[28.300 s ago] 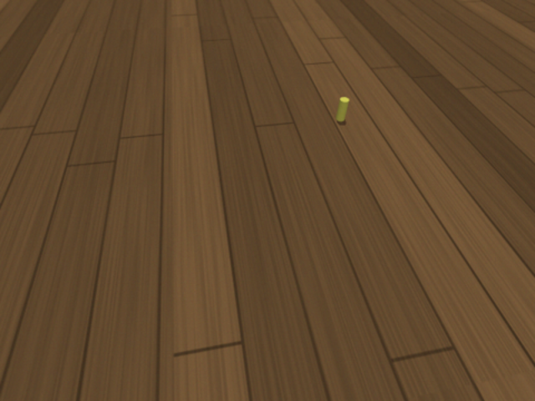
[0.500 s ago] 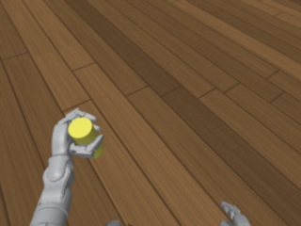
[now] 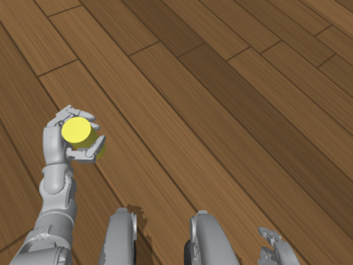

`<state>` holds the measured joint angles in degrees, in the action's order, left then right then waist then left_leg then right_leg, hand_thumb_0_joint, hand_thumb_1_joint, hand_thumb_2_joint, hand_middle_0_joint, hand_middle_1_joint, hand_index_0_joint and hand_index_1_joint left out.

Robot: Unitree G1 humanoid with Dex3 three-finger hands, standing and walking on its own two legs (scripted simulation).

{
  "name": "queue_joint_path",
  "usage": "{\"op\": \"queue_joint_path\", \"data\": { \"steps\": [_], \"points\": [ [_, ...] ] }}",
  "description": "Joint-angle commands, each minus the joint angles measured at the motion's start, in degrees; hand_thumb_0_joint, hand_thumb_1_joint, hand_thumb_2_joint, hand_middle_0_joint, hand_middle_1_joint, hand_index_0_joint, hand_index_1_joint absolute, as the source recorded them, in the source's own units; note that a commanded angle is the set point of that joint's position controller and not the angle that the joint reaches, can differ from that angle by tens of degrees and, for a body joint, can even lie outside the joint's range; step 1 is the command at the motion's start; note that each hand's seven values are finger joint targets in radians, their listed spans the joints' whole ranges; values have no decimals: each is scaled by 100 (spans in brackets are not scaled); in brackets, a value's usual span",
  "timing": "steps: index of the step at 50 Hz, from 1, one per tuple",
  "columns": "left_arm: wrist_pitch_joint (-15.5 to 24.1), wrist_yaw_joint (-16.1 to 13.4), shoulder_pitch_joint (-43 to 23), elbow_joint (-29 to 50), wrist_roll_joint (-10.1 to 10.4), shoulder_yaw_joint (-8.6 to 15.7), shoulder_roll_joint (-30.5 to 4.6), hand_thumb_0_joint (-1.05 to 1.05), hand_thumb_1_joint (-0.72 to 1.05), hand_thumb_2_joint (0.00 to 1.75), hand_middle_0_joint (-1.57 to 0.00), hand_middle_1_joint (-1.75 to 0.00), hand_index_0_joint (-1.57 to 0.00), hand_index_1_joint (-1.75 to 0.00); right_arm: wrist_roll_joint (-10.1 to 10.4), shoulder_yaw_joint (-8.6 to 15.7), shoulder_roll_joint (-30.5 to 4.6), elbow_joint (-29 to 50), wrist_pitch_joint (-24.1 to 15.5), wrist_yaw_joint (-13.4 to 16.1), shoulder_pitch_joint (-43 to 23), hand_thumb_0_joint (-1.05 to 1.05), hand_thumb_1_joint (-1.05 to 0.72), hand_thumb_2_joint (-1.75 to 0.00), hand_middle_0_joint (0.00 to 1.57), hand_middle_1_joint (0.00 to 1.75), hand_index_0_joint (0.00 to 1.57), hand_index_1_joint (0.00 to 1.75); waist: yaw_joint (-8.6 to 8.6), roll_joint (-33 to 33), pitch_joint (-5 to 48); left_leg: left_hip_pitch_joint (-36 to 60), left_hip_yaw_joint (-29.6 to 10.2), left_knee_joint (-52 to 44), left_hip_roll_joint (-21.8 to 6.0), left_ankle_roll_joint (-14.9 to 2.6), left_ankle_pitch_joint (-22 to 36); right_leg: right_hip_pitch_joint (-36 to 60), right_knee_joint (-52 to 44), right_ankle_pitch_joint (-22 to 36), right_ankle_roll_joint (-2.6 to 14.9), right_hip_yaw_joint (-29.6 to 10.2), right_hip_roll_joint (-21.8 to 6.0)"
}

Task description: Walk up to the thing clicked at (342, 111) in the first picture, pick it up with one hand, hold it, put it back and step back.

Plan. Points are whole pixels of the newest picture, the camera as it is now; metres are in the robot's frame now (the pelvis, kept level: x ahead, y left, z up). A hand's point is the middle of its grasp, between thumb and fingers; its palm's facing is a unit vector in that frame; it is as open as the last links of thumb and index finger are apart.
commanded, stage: crouch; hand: left
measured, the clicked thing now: (86, 140) +0.39 +0.20 -0.05
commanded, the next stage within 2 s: lower in 1.32 s
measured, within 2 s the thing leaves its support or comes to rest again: neither
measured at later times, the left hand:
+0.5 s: hand (98, 161) +0.41 +0.21 -0.25, palm faces +0.18 -0.98 -0.03, open 7.7 cm
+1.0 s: hand (103, 164) +0.43 +0.22 -0.37, palm faces +0.20 -0.98 -0.01, open 7.7 cm
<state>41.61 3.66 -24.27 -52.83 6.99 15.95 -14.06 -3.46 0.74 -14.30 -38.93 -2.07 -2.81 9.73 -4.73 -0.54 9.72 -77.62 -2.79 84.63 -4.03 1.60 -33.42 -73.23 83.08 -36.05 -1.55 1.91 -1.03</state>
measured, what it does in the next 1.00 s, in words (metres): lowers itself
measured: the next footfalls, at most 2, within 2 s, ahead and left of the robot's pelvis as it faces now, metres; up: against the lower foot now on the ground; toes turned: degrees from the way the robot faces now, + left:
none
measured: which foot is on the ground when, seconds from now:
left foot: down 0.00-1.00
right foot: down 0.00-1.00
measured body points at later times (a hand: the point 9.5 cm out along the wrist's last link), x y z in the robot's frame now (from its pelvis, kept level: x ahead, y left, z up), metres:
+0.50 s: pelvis -0.06 +0.00 -0.20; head +0.15 +0.05 +0.20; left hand +0.39 +0.27 -0.25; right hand +0.05 -0.27 -0.32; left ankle +0.05 +0.13 -0.58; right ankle +0.02 -0.14 -0.58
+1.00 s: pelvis -0.06 +0.00 -0.29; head +0.18 +0.06 +0.09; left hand +0.41 +0.27 -0.37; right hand +0.00 -0.28 -0.39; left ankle +0.05 +0.13 -0.58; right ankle +0.02 -0.14 -0.58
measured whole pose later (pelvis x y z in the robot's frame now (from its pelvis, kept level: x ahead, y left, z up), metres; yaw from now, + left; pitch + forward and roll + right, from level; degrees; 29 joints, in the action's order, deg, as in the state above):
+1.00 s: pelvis -0.06 +0.00 -0.29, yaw -8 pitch +28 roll -8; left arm 43.3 8.8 -41.1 -67.5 3.8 34.0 -32.3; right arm -9.9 -8.6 -16.5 -40.6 3.0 -5.9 3.8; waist -11.2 -4.1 -1.6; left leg -130.4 -12.0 140.0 -3.2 2.7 -38.5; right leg -123.8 136.4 -41.3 -2.7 4.4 2.3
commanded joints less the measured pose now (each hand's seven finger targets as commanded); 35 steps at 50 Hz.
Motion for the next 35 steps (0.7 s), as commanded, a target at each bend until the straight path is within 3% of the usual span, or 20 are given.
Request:
{"op": "queue_joint_path", "data": {
  "steps": [1,2,3,4,5,9,11,13,14,19,21,23,24,25,27,28,30,33,34,35],
  "points": [
    [702,35,-1685,1176,95,479,-1106,0,40,132,-128,-143,-130,-142,-70,287,-860,451,-49,-29,322,0,-89,-90,20,30,20,30,180,668,3334,1511,8,-64,242,-251,1899,392,-265,1979,282,-110,196],
    [718,46,-1799,1293,151,467,-1052,0,38,132,-128,-143,-130,-142,-74,298,-882,456,-24,-55,322,0,-89,-90,20,30,20,30,161,680,3490,1531,-24,29,230,-235,1929,212,-85,1959,299,-46,231],
    [736,46,-1991,1450,189,629,-1232,0,39,132,-128,-143,-129,-143,-74,317,-937,406,-2,-57,353,0,-89,-90,20,30,20,30,213,784,3656,1517,-26,173,221,-238,2007,74,45,1994,306,-47,234],
    [749,53,-2045,1427,196,634,-1217,0,40,132,-126,-142,-128,-142,-105,324,-950,369,20,-60,346,0,-90,-91,20,30,20,30,121,784,3794,1420,-38,371,208,-248,2070,-40,202,2069,293,-36,241],
    [754,33,-2253,1417,151,726,-1393,0,40,133,-126,-143,-128,-143,-115,332,-982,354,29,-67,385,0,-90,-91,20,30,20,30,77,751,3789,1227,-67,487,206,-249,2010,-187,367,2027,304,4,260],
    [810,97,-2510,1008,-24,729,-1423,0,34,131,-127,-142,-128,-142,-187,321,-987,178,92,-101,390,0,-91,-91,20,30,20,30,-129,651,3804,710,-148,1044,176,-259,1862,-853,931,1874,315,102,273],
    [829,183,-2761,772,-44,678,-1401,0,34,130,-126,-140,-128,-140,-205,301,-978,107,91,-123,395,0,-91,-91,20,30,20,30,-210,595,3765,321,-126,1327,165,-267,1604,-1159,1155,1656,317,118,287],
    [838,248,-2872,412,-53,902,-1676,0,32,129,-127,-140,-129,-140,-234,250,-1013,67,109,-135,416,0,-91,-91,20,30,20,30,-194,617,3655,-87,-120,1532,166,-248,1247,-1398,1418,1320,334,152,291],
    [837,283,-2980,207,-89,823,-1632,0,32,128,-129,-141,-131,-141,-256,246,-1025,55,109,-147,373,0,-91,-91,20,30,20,30,-252,683,3601,-193,-119,1647,153,-236,1042,-1700,1535,1127,348,178,301],
    [869,350,-3250,-246,-212,1093,-2038,0,30,130,-132,-145,-134,-144,-328,126,-1165,105,149,-190,296,0,-90,-90,20,30,20,30,-198,1229,3337,-601,-203,1952,126,-129,360,-2640,2270,503,409,357,278],
    [913,316,-3498,-104,-250,1229,-2319,0,28,130,-132,-146,-135,-145,-337,87,-1200,295,149,-195,134,0,-90,-90,20,30,20,30,-198,1288,3383,-913,-158,2075,144,-129,-143,-2715,2388,165,403,365,305],
    [903,305,-3605,-79,-251,1263,-2363,0,28,130,-131,-146,-134,-145,-351,53,-1196,235,163,-197,188,0,-90,-90,20,30,20,30,-214,1292,3453,-1147,-54,2278,180,-142,-296,-2659,2465,67,386,362,312],
    [916,286,-3824,72,-265,1332,-2574,0,25,129,-131,-145,-133,-144,-351,30,-1207,209,167,-188,192,0,-90,-90,20,30,20,30,-248,1316,3498,-1288,8,2404,194,-154,-362,-2649,2504,3,371,335,307],
    [917,292,-4101,194,-276,1261,-2544,0,27,130,-131,-146,-133,-145,-366,20,-1233,166,166,-189,238,0,-91,-91,20,30,20,30,-345,1410,3541,-1201,-55,2454,170,-146,-414,-2828,2640,9,367,393,298],
    [893,247,-4188,155,-286,1463,-2892,0,27,129,-128,-143,-130,-142,-382,-17,-1317,120,177,-162,242,0,-90,-91,20,30,20,30,-368,1425,3536,-1363,-41,2707,174,-158,-400,-2929,2795,19,351,416,295],
    [876,229,-4216,82,-300,1415,-2843,0,29,129,-126,-141,-128,-141,-401,-49,-1315,57,189,-165,272,0,-90,-91,20,30,20,30,-420,1481,3506,-1408,-51,2807,162,-153,-343,-2966,2901,85,354,434,309],
    [876,196,-4182,84,-293,1662,-3135,0,33,127,-124,-139,-125,-138,-433,-119,-1371,-4,231,-155,296,0,-90,-91,20,30,20,30,-416,1445,3533,-1520,-82,3021,167,-168,-164,-3012,3061,224,340,466,309],
    [829,249,-3890,-173,-255,1684,-3026,0,32,125,-123,-137,-125,-136,-473,-196,-1396,-25,287,-158,303,0,-89,-90,20,30,20,30,-461,1285,3458,-1862,-42,3328,169,-194,58,-2892,3207,413,314,468,347],
    [822,292,-3985,-230,-258,1639,-3020,0,31,124,-123,-137,-125,-136,-495,-242,-1415,-37,294,-158,279,0,-90,-90,20,30,20,30,-558,1278,3280,-2049,-57,3413,167,-198,-25,-2942,3268,374,300,488,348],
    [800,302,-3787,-358,-228,1730,-3052,0,31,125,-124,-138,-126,-137,-503,-251,-1443,-44,311,-165,320,0,-90,-91,20,30,20,30,-508,1170,3369,-2089,-45,3537,159,-210,163,-2850,3302,530,290,481,372]
  ]
}}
